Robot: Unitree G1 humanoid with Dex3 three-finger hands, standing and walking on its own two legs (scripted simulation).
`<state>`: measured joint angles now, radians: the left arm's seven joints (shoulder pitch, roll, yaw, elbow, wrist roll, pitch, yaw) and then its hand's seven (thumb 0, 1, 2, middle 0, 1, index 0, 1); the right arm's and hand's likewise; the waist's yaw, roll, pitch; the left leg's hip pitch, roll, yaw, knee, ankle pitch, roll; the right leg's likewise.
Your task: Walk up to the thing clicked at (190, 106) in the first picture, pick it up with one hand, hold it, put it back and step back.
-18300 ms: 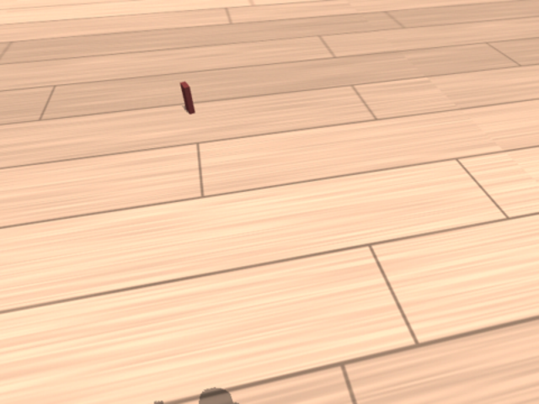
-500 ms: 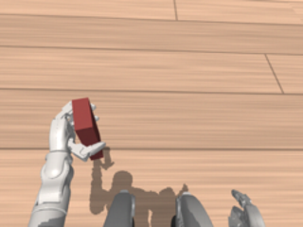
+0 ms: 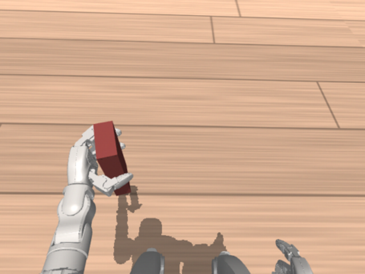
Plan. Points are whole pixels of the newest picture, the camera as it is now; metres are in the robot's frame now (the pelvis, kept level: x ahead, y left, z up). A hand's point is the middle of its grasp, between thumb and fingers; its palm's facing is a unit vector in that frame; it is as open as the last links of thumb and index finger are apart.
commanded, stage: hold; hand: left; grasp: from the side
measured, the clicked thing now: (114, 162) +0.34 +0.18 +0.02
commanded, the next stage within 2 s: crouch in 0.82 s
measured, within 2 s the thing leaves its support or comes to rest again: neither
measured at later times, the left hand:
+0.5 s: hand (113, 152) +0.35 +0.17 +0.06, palm faces +0.09 -1.00 +0.00, open 11.4 cm
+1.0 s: hand (110, 156) +0.33 +0.17 +0.08, palm faces +0.09 -1.00 +0.00, open 11.4 cm
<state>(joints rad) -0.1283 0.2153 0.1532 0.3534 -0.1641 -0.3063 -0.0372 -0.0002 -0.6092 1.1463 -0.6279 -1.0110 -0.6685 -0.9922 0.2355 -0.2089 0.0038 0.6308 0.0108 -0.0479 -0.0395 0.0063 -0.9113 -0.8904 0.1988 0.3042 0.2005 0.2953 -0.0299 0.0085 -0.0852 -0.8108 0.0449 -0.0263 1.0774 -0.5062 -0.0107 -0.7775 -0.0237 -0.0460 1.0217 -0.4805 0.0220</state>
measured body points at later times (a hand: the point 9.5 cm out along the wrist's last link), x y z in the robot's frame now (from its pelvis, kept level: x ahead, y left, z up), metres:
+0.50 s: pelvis +0.01 +0.00 +0.02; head +0.07 +0.00 +0.47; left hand +0.34 +0.22 +0.06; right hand +0.13 -0.25 -0.09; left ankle +0.01 +0.12 -0.67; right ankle +0.01 -0.14 -0.67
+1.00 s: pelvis +0.00 -0.01 +0.03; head +0.05 +0.00 +0.48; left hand +0.32 +0.22 +0.08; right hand +0.14 -0.25 -0.08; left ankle +0.01 +0.12 -0.67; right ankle +0.01 -0.14 -0.67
